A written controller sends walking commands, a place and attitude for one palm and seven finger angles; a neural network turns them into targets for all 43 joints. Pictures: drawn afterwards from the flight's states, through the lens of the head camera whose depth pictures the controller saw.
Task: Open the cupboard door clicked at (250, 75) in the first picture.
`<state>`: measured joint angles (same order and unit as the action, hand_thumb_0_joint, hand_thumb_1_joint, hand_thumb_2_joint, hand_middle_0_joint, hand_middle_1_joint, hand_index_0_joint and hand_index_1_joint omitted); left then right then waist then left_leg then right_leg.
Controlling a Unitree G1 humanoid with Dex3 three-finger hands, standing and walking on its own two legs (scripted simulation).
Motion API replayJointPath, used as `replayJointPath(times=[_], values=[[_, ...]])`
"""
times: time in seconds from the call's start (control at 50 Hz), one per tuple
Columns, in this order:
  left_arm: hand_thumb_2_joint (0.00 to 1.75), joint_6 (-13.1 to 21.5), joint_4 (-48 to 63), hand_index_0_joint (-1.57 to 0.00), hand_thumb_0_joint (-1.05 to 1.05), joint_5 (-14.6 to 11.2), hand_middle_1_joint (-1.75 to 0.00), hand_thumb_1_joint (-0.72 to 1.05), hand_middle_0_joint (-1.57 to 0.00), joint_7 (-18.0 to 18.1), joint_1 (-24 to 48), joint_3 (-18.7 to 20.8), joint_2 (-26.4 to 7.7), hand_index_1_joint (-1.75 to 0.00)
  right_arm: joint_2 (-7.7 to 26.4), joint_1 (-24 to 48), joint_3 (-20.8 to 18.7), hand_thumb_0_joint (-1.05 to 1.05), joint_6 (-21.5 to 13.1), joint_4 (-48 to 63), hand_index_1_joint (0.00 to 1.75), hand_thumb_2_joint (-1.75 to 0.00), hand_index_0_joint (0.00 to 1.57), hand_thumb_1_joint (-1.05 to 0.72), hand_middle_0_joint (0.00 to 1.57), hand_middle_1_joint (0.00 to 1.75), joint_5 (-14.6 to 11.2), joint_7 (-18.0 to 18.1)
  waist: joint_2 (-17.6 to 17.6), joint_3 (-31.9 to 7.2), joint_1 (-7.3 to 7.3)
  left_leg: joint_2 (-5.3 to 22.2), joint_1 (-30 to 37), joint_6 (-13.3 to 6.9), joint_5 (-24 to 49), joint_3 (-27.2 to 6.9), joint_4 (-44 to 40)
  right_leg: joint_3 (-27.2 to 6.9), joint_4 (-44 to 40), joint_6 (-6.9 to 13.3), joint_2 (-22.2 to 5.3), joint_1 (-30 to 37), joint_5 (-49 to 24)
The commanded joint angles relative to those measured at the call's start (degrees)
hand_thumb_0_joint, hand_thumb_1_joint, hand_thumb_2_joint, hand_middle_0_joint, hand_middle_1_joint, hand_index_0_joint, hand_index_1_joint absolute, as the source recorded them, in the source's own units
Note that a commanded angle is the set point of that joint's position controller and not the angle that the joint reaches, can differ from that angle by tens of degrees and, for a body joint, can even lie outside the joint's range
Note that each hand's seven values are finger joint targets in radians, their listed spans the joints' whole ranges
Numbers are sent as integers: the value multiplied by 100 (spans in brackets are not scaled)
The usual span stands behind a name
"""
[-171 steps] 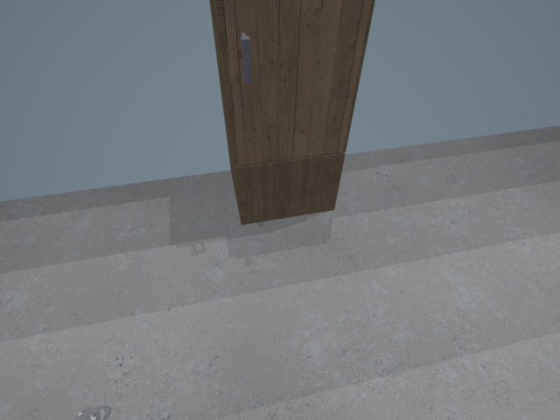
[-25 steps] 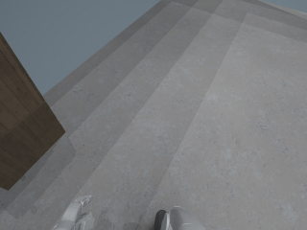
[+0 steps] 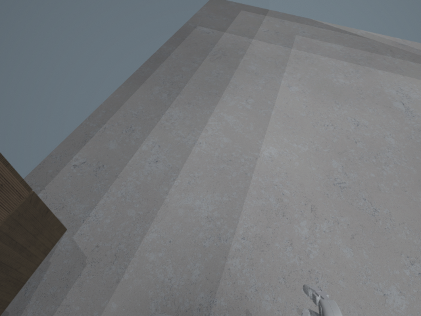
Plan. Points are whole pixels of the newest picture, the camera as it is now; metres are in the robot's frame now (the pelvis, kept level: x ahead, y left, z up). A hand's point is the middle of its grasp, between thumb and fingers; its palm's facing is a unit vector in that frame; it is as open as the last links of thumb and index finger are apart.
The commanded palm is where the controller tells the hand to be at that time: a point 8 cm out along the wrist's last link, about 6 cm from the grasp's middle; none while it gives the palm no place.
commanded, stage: walk to a spot facing it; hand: left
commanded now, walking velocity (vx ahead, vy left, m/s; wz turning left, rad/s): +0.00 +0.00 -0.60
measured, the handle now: out of the picture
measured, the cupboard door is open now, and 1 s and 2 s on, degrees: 0 0 0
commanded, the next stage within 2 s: turn to face it in 1.14 s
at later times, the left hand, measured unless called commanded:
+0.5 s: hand (154, 292) +0.18 +0.14 -0.15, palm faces -0.34 -0.91 -0.25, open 7.4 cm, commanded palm none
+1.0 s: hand (164, 270) +0.23 +0.13 -0.16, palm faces -0.56 -0.81 -0.16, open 7.4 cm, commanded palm none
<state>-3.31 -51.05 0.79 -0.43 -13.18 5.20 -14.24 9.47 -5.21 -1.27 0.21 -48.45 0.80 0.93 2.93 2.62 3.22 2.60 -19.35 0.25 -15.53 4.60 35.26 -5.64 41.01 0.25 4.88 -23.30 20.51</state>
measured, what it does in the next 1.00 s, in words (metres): steps on the spot, turning right: right foot, then left foot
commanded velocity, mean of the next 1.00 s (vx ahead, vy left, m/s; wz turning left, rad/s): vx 0.06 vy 0.00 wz -0.60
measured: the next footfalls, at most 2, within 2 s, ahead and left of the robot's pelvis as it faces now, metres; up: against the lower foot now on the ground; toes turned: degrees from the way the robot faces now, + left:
right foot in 0.46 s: +0.00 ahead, -0.13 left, +0.00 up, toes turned -26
left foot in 0.84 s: +0.14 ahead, +0.07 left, +0.00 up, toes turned -25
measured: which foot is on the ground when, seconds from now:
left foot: down 0.00-0.44, up 0.46-0.82, down 0.84-1.00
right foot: up 0.00-0.44, down 0.46-0.84, up 0.86-1.00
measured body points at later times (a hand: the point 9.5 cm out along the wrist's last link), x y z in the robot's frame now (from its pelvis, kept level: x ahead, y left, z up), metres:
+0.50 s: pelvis +0.00 -0.01 +0.00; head +0.04 -0.04 +0.44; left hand +0.20 +0.18 -0.13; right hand -0.09 -0.27 -0.16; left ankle +0.02 +0.12 -0.70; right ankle -0.04 -0.12 -0.73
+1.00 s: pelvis +0.06 +0.00 +0.02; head +0.09 +0.01 +0.46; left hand +0.26 +0.17 -0.14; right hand -0.04 -0.23 -0.11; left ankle +0.11 +0.08 -0.73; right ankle -0.03 -0.10 -0.64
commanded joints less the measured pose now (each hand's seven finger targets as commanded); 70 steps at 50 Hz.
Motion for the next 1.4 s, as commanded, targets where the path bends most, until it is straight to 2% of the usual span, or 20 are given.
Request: replayJointPath(times=[0.0, 0.06, 0.36, 0.4, 0.42, 0.44, 0.5, 0.56, 0.72, 0.78, 0.8, 0.82, 0.84, 0.96, 1.14, 1.22, 1.24, 1.26, 1.3, 1.38], values=[[90, 136, 442, -20, 0, 92, -30, 90, -20, -69, -32, 217, -600, -30, 1210, -379, -316, 0, -107, 356, 30, -90, 20, -90, 20, 30, 67, 112, -1091, -290, -277, 2143, 870, -761, 922, -1630, -1975, 241, 2823, -296, -474, -1255, 772], [90, 70, 331, -20, 0, 63, -30, 90, -20, -131, -256, 190, -395, -30, 990, -233, -254, 0, -145, 347, 30, -90, 20, -90, 20, 30, 41, 114, -1122, -339, -179, 1619, 974, -562, 1796, -385, -1756, 455, 3157, -421, -655, -1142, 146], [90, 118, 399, -20, 0, 51, -30, 90, -20, -115, 419, 36, -117, -30, 1355, -1124, -560, 0, -52, -327, 30, -90, 20, -90, 20, 30, 83, 2, -1586, -560, -535, 2030, 1546, -506, 2504, 655, -883, 1301, -264, -204, -623, 184, 215], [90, 217, 244, -20, 0, 58, -30, 90, -20, -54, -145, 102, -430, -30, 1265, -1113, -542, 0, -38, -281, 30, -90, 20, -90, 20, 30, 29, -33, -924, -875, -175, 1820, 807, -13, 1985, 1006, 350, 1038, -1687, 9, -807, 1632, -1164], [90, 313, 145, -20, 0, 112, -30, 90, -20, 31, -454, 214, -1133, -30, 833, -1155, -426, 0, -10, -77, 30, -90, 20, -90, 20, 30, -3, -70, 995, -967, -12, 1134, -980, 371, -605, 1193, 1629, -786, -2028, 546, -2198, 2918, -2934], [90, 294, 67, -20, 0, 8, -30, 90, -20, 97, -732, 268, -1478, -30, 725, -817, -328, 0, 57, 161, 30, -90, 20, -90, 20, 30, 11, -29, 1243, -1021, 140, 646, -1703, 508, -2230, 469, 2696, -1520, -1852, 1075, -2957, 2755, -4920], [90, 243, 198, -20, 0, 6, -30, 90, -20, 177, -29, 216, -1026, -30, 866, -514, -342, 0, 125, 66, 30, -90, 20, -90, 20, 30, 21, 75, 809, -536, -98, 699, -1784, 496, -1354, -356, 3214, -983, -1824, 1108, -2259, 2047, -3964], [90, 256, 328, -20, 0, 20, -30, 90, -20, 136, 427, 136, -841, -30, 867, -854, -339, 0, 150, -117, 30, -90, 20, -90, 20, 30, 67, 15, 532, -526, -343, 600, -1189, 588, -773, -133, 2683, -516, -2039, 907, -1813, 1584, -2719], [90, 291, 300, -20, 0, 62, -30, 90, -20, 17, 307, 176, -1096, -30, 856, -565, -317, 0, -29, 175, 30, -90, 20, -90, 20, 30, 42, -88, 756, -181, -177, 150, -466, 439, -933, 17, 832, -1393, -2441, 1005, -1673, 988, 28], [90, 259, 344, -20, 0, 25, -30, 90, -20, -6, 546, 168, -964, -30, 837, -1292, -306, 0, -133, -22, 30, -90, 20, -90, 20, 30, 23, -20, 577, -248, -575, -36, 1077, 364, -229, 215, -722, -1280, -1842, 687, -1265, 163, 237], [90, 233, 435, -20, 0, 4, -30, 90, -20, -31, 612, 94, -666, -30, 1119, -1784, -344, 0, -181, -161, 30, -90, 20, -90, 20, 30, 33, 46, -233, -338, -809, 440, 1964, 255, -668, -278, -1405, -904, -1053, 422, -798, -592, 663], [90, 195, 579, -20, 0, -44, -30, 90, -20, -98, 499, 16, -195, -30, 1757, -2049, -469, 0, -181, -202, 30, -90, 20, -90, 20, 30, 137, 61, -2136, -293, -865, 2055, 2319, -191, -2046, -2219, -2285, 67, 674, 48, 33, -1686, 1411], [90, 218, 740, -20, 0, 26, -30, 90, -20, -125, 736, 62, -357, -30, 1877, -1987, -441, 0, -171, -127, 30, -90, 20, -90, 20, 30, 117, 63, -2014, 12, -854, 2852, 1472, -640, -2699, -2991, -2836, 311, 1684, -50, -373, -1787, 1354], [90, 116, 248, -20, 0, 60, -30, 90, -20, -235, 236, 105, -169, -30, 998, -1142, -218, 0, -268, -88, 30, -90, 20, -90, 20, 30, 50, 134, -1147, 58, -358, 1651, 1279, -384, 1653, -53, -2057, 643, 2596, -343, -817, -1273, -237], [90, 109, 427, -20, 0, 61, -30, 90, -20, -184, 899, 8, 56, -30, 1106, -1584, -426, 0, -149, -498, 30, -90, 20, -90, 20, 30, 78, 65, -1559, -9, -653, 1844, 1715, -543, 3172, 868, -1264, 1279, 511, -287, -758, -603, -79], [90, 281, 233, -20, 0, 91, -30, 90, -20, -114, 148, 46, -171, -30, 1214, -1483, -506, 0, -119, -501, 30, -90, 20, -90, 20, 30, 19, 15, -1216, -565, -225, 1768, 1639, -191, 3980, 1163, 246, 1469, -1047, -16, -448, 900, -847], [90, 398, 20, -20, 0, 134, -30, 90, -20, -32, -494, 123, -596, -30, 1016, -1621, -448, 0, -112, -469, 30, -90, 20, -90, 20, 30, -47, -31, -318, -1088, 49, 1501, 411, 83, 2900, 1185, 1456, 681, -1460, 228, -1108, 2629, -2429], [90, 472, -176, -20, 0, 106, -30, 90, -20, 78, -1070, 245, -1255, -30, 471, -1531, -288, 0, -104, -264, 30, -90, 20, -90, 20, 30, -85, -42, 1281, -1547, 219, 472, -1284, 399, -1792, 1027, 3078, -1413, -1459, 985, -2857, 3667, -5340], [90, 421, -203, -20, 0, 9, -30, 90, -20, 174, -657, 141, -1051, -30, 369, -1311, -215, 0, 24, -359, 30, -90, 20, -90, 20, 30, -76, 104, 953, -1486, 21, 483, -1137, 264, -1989, -344, 3644, -906, -1680, 1261, -2823, 2673, -4866], [90, 443, -68, -20, 0, 51, -30, 90, -20, 234, 619, -172, -322, -30, 302, -1697, -165, 0, 151, -905, 30, -90, 20, -90, 20, 30, 4, 44, 292, -449, -553, 508, -303, 258, -999, -317, 2557, 570, -2157, 831, -2166, 897, -3014]])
